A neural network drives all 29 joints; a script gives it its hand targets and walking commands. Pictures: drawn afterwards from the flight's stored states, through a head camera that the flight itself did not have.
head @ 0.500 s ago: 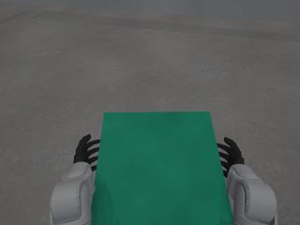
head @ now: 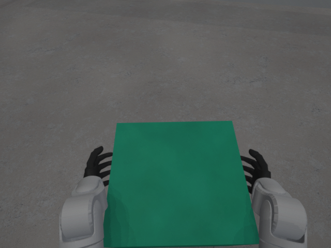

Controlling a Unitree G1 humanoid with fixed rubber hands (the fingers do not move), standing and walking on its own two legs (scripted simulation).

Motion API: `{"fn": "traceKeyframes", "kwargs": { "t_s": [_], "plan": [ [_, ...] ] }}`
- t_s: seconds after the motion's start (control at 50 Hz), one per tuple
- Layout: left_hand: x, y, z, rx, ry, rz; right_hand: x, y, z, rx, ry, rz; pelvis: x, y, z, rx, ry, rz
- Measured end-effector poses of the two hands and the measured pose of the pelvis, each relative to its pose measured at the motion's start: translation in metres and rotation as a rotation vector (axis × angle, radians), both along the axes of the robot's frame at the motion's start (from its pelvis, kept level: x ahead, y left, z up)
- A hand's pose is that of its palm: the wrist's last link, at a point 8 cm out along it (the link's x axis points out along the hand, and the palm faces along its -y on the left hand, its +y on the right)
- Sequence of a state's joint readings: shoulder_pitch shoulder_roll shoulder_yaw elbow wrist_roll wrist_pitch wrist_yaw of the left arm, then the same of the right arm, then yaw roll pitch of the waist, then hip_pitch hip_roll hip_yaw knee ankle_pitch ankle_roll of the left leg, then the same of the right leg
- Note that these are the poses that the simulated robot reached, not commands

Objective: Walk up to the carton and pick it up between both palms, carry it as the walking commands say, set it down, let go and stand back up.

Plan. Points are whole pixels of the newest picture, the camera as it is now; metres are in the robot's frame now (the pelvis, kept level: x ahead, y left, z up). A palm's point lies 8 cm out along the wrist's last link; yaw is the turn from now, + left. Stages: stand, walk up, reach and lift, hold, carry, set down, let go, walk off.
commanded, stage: carry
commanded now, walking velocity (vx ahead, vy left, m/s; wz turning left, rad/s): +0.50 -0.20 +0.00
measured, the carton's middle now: (175, 188) +0.29 +0.00 -0.02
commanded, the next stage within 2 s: none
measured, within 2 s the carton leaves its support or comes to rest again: neither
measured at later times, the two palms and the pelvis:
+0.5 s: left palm (148, 79) +0.61 +0.09 +0.08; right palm (264, 84) +0.57 -0.26 +0.08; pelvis +0.33 -0.07 +0.01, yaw -4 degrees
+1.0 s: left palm (183, 34) +0.87 -0.03 +0.09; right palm (273, 38) +0.86 -0.38 +0.08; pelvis +0.60 -0.20 +0.01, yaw -2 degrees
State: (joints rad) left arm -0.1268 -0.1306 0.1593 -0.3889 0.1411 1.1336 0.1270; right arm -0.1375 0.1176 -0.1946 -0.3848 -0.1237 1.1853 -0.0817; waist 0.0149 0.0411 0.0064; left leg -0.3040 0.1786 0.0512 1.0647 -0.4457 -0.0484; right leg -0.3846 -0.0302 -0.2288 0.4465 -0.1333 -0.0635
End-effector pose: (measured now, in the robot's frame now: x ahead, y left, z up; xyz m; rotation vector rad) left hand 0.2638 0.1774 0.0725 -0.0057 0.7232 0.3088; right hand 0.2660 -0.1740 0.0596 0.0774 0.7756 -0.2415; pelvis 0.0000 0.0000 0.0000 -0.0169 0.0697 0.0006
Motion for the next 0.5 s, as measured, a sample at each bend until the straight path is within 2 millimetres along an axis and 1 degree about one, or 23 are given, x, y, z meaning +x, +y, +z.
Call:
{"fn": "traceKeyframes", "kwargs": {
  "t_s": [0.06,0.12,0.18,0.24,0.3,0.36,0.42,0.5],
  "plan": [
    [0.030,-0.010,0.008,0.003,0.020,0.024,0.033,-0.010,0.002,0.021,0.020,0.008,0.035,-0.014,0.011,0.019,0.009,0.009],
    [0.064,-0.020,0.018,0.002,-0.002,0.036,0.070,-0.020,0.010,0.021,-0.002,0.020,0.072,-0.025,0.017,0.035,0.013,0.005],
    [0.103,-0.031,0.027,-0.003,-0.036,0.033,0.108,-0.031,0.019,0.015,-0.037,0.019,0.113,-0.034,0.019,0.046,0.013,-0.010],
    [0.147,-0.042,0.030,-0.013,-0.064,0.017,0.148,-0.042,0.026,0.000,-0.065,0.007,0.156,-0.042,0.016,0.052,0.010,-0.024],
    [0.196,-0.052,0.026,-0.027,-0.087,-0.006,0.189,-0.052,0.028,-0.017,-0.089,-0.014,0.202,-0.046,0.007,0.050,0.001,-0.036],
    [0.247,-0.060,0.016,-0.041,-0.099,-0.038,0.230,-0.059,0.023,-0.039,-0.101,-0.038,0.247,-0.049,-0.006,0.044,-0.021,-0.061],
    [0.291,-0.071,0.009,-0.057,-0.049,-0.072,0.261,-0.070,0.022,-0.065,-0.051,-0.065,0.283,-0.057,-0.001,0.048,-0.022,-0.074],
    [0.342,-0.091,0.008,-0.085,-0.002,-0.083,0.300,-0.089,0.023,-0.062,-0.004,-0.103,0.331,-0.070,0.010,0.034,-0.024,-0.076]
  ]
}}
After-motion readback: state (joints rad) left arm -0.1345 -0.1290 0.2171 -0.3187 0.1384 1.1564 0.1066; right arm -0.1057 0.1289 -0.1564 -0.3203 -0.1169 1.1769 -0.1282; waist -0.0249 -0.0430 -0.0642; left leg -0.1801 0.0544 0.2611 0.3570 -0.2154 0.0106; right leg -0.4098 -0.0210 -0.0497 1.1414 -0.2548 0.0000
